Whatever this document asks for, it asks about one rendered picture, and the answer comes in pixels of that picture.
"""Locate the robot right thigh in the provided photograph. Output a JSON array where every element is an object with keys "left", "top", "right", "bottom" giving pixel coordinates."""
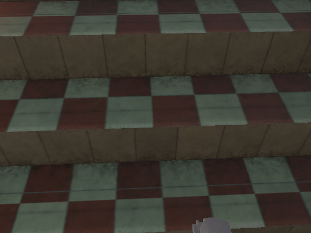
[{"left": 192, "top": 216, "right": 232, "bottom": 233}]

